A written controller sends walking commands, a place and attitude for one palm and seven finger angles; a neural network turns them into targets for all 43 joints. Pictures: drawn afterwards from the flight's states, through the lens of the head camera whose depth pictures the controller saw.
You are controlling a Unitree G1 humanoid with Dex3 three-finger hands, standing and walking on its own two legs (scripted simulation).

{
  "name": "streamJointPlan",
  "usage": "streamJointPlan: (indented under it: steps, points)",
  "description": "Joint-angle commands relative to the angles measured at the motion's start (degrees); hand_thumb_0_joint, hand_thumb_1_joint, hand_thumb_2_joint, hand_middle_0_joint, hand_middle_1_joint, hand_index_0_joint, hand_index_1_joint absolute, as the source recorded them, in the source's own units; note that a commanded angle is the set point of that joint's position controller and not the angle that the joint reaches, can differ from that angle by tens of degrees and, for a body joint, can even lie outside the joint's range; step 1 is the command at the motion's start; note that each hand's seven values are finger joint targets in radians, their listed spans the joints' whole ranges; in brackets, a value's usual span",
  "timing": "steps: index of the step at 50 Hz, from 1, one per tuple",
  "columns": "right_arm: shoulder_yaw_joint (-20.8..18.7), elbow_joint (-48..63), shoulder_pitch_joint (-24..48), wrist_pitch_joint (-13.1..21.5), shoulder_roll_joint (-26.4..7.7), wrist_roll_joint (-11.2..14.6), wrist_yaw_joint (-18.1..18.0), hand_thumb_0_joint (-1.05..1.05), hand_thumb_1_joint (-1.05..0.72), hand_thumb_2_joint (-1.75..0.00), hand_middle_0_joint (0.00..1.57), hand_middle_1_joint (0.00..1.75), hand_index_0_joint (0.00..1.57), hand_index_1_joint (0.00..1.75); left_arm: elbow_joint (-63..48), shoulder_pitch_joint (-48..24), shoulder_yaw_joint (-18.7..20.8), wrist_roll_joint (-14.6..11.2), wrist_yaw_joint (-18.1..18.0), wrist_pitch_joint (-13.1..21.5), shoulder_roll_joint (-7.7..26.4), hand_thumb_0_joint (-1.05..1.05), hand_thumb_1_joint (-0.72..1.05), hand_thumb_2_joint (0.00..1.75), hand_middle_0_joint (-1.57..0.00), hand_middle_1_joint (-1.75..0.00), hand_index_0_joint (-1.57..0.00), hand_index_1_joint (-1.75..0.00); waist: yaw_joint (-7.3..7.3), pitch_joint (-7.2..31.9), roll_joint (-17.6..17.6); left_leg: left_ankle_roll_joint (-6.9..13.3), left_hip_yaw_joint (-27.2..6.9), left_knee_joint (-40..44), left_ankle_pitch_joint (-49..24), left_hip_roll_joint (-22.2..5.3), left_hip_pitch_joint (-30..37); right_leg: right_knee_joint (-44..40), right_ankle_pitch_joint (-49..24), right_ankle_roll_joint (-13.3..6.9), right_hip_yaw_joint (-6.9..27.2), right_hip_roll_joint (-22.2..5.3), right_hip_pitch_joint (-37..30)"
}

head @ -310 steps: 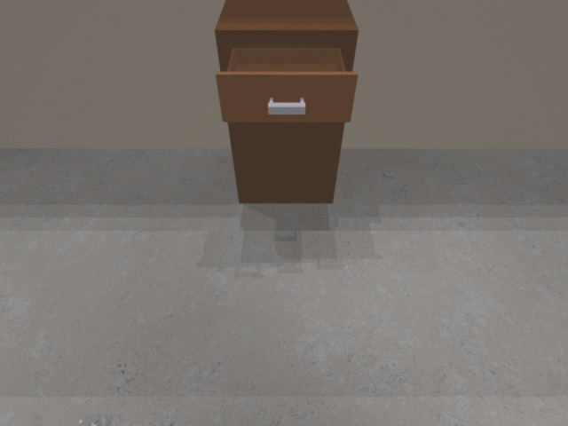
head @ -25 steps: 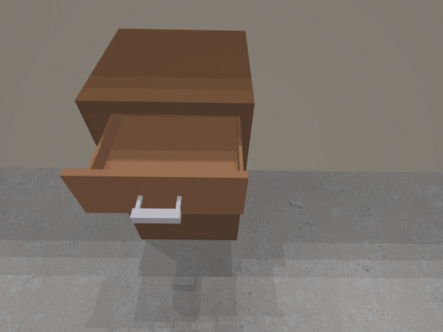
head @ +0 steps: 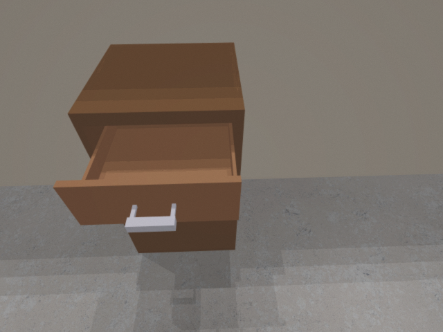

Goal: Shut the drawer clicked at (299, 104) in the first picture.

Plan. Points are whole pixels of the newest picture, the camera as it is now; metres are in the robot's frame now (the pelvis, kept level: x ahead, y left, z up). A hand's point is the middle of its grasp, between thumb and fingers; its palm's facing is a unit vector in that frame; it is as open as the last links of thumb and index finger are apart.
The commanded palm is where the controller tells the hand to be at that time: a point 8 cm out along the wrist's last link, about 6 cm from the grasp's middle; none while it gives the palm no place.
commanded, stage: come to a stop and stand still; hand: left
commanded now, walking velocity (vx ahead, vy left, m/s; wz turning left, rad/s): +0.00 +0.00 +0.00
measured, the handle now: (152, 216) +0.38 +0.19 -0.07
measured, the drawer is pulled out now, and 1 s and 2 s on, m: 0.21 0.21 0.21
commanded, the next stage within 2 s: look again from close up in 0.90 s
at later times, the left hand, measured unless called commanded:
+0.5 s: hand out of the picture +0.02 +0.18 -0.16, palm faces +0.02 -0.98 -0.19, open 7.4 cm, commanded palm none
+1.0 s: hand out of the picture +0.03 +0.17 -0.16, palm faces +0.03 -0.98 -0.17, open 7.4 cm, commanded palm none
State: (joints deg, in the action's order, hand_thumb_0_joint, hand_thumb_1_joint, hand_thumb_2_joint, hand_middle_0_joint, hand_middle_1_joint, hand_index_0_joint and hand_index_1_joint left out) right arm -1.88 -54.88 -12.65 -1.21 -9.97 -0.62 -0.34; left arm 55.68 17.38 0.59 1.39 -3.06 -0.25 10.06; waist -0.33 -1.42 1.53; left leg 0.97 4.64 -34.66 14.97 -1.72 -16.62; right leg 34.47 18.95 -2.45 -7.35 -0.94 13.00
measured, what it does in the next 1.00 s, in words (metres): stands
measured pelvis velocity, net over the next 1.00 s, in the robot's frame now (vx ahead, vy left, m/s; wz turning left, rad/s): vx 0.04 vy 0.01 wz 0.00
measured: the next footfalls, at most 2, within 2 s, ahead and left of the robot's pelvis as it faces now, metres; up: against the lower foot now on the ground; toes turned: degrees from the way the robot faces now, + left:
none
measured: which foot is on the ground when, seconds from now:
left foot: down 0.00-1.00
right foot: down 0.00-1.00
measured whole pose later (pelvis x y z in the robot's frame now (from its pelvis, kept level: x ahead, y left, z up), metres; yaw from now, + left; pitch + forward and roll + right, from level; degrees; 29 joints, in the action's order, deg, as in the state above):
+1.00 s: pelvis +0.04 +0.01 +0.02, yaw +0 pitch -2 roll +0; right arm 1.4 -64.8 -15.9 1.0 -8.6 -0.3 -1.5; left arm 63.5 18.4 -1.0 0.6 -2.5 0.9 7.6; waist 0.4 -2.1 -0.7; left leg 1.7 5.5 -23.1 13.1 0.3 -8.4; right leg 23.7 16.6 -0.7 -6.5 -1.8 5.4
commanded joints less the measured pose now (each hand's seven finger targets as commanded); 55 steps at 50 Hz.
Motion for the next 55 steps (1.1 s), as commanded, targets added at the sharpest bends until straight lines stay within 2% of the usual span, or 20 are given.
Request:
streamJointPlan:
  steps: [1, 2, 4, 9, 14, 18, 26, 29, 30, 36, 47, 50, 55]
  points:
    - [0.26, 2.80, -3.73, 1.16, -5.33, -0.83, 0.24, 0.00, -0.90, -0.90, 0.20, 0.30, 0.20, 0.30, -5.58, -0.40, 1.33, -0.21, 0.36, 0.16, 6.56, 0.00, 0.90, 0.90, -0.20, -0.30, -0.20, -0.30, -0.11, -7.45, 3.51, 2.50, -9.70, 13.82, 7.32, -4.99, -5.60, -9.43, 8.10, -0.51, 6.71, -3.67, 7.00]
    - [0.45, 2.97, -3.13, 1.28, -6.12, -0.82, 0.20, 0.00, -0.90, -0.90, 0.20, 0.30, 0.20, 0.30, -5.25, 0.64, 1.18, -0.33, 0.52, 0.12, 6.37, 0.00, 0.90, 0.90, -0.20, -0.30, -0.20, -0.30, 0.70, -7.02, 3.66, 2.87, -11.28, 16.16, 10.23, -5.59, -7.97, -8.61, 6.33, -0.12, 5.94, -2.96, 3.90]
    - [0.70, 3.03, -2.84, 1.49, -6.55, -0.77, 0.11, 0.00, -0.90, -0.90, 0.20, 0.30, 0.20, 0.30, -4.54, 2.04, 0.93, -0.36, 0.76, 0.33, 5.82, 0.00, 0.90, 0.90, -0.20, -0.30, -0.20, -0.30, 1.61, -5.17, 0.17, 2.78, -11.03, 17.38, 12.15, -5.24, -8.60, -9.44, 4.66, -0.20, 6.47, -3.36, 0.46]
    - [1.44, 1.02, -5.76, 1.83, -5.61, -0.66, 0.05, 0.00, -0.90, -0.90, 0.20, 0.30, 0.20, 0.30, -3.95, 1.18, 0.73, -0.63, 1.04, 0.87, 6.60, 0.00, 0.90, 0.90, -0.20, -0.30, -0.20, -0.30, 0.62, -1.80, -2.24, 1.59, -7.13, 14.12, 5.43, -3.19, -3.50, -13.29, 5.12, -0.93, 8.66, -6.20, 0.27]
    - [1.96, -1.83, -7.33, 2.60, -5.04, -0.21, -0.20, 0.00, -0.90, -0.90, 0.20, 0.30, 0.20, 0.30, -1.75, 1.42, 0.27, -0.91, 0.97, 1.29, 5.77, 0.00, 0.90, 0.90, -0.20, -0.30, -0.20, -0.30, 0.68, 0.52, -1.45, 1.63, -6.74, 13.30, -3.48, -3.91, 0.34, -12.51, -3.17, -0.38, 7.39, -6.26, -2.55]
    - [2.17, -3.95, -7.68, 2.59, -4.39, -0.04, -0.44, 0.00, -0.90, -0.90, 0.20, 0.30, 0.20, 0.30, 0.54, 1.88, -0.06, -0.94, 0.86, 1.42, 5.03, 0.00, 0.90, 0.90, -0.20, -0.30, -0.20, -0.30, 0.47, -1.18, -1.90, 1.38, -6.03, 13.11, -5.72, -3.88, 1.53, -13.05, -5.60, -0.23, 7.19, -6.30, -2.31]
    - [2.26, -7.03, -7.39, 2.87, -3.71, 0.25, -0.87, 0.00, -0.90, -0.90, 0.20, 0.30, 0.20, 0.30, 4.22, 4.05, -0.58, -0.83, 0.56, 1.65, 3.44, 0.00, 0.90, 0.90, -0.20, -0.30, -0.20, -0.30, 0.39, -1.65, -0.85, 1.70, -5.89, 13.43, -11.01, -4.38, 5.39, -13.44, -10.48, 0.36, 6.72, -6.04, -2.43]
    - [2.27, -7.61, -7.25, 2.72, -3.47, 0.29, -0.95, 0.00, -0.90, -0.90, 0.20, 0.30, 0.20, 0.30, 5.19, 4.34, -0.68, -0.77, 0.45, 1.69, 3.08, 0.00, 0.90, 0.90, -0.20, -0.30, -0.20, -0.30, 0.17, -2.80, -2.02, 1.59, -5.58, 13.86, -10.34, -4.44, 5.97, -14.19, -10.24, 0.43, 6.77, -6.05, -2.03]
    - [2.34, -7.92, -7.20, 2.78, -3.37, 0.29, -1.01, 0.00, -0.90, -0.90, 0.20, 0.30, 0.20, 0.30, 5.45, 4.58, -0.71, -0.74, 0.50, 1.67, 3.06, 0.00, 0.90, 0.90, -0.20, -0.30, -0.20, -0.30, 0.24, -2.99, -1.42, 1.68, -5.56, 14.35, -10.90, -4.65, 6.42, -14.22, -10.58, 0.49, 6.70, -5.95, -1.96]
    - [2.34, -8.25, -6.83, 3.02, -3.52, 0.33, -1.22, 0.00, -0.90, -0.90, 0.20, 0.30, 0.20, 0.30, 6.34, 5.32, -0.60, -0.70, 0.38, 1.78, 2.68, 0.00, 0.90, 0.90, -0.20, -0.30, -0.20, -0.30, 0.38, -2.28, -1.78, 1.70, -5.55, 14.24, -13.88, -4.53, 7.41, -14.45, -13.23, 0.68, 6.44, -6.24, -3.58]
    - [2.45, -8.50, -6.67, 2.93, -3.65, 0.23, -1.31, 0.00, -0.90, -0.90, 0.20, 0.30, 0.20, 0.30, 6.79, 5.80, -0.66, -0.79, 0.40, 1.69, 2.69, 0.00, 0.90, 0.90, -0.20, -0.30, -0.20, -0.30, 0.59, -2.68, -1.99, 1.65, -5.51, 15.02, -13.40, -4.48, 8.11, -15.26, -13.48, 0.65, 6.39, -6.49, -4.05]
    - [2.50, -8.60, -6.91, 2.96, -3.30, 0.28, -1.33, 0.00, -0.90, -0.90, 0.20, 0.30, 0.20, 0.30, 6.80, 5.66, -0.53, -0.82, 0.46, 1.59, 2.75, 0.00, 0.90, 0.90, -0.20, -0.30, -0.20, -0.30, 0.71, -2.94, -1.13, 1.78, -5.57, 15.60, -13.66, -4.47, 7.79, -15.43, -13.10, 0.66, 6.12, -6.35, -4.39]
    - [2.55, -8.74, -7.21, 2.93, -3.31, 0.30, -1.33, 0.00, -0.90, -0.90, 0.20, 0.30, 0.20, 0.30, 6.79, 5.62, -0.55, -0.83, 0.48, 1.56, 2.82, 0.00, 0.90, 0.90, -0.20, -0.30, -0.20, -0.30, 0.75, -3.25, -2.18, 1.81, -5.64, 15.65, -13.31, -4.46, 7.64, -15.58, -12.97, 0.61, 6.17, -6.34, -4.27]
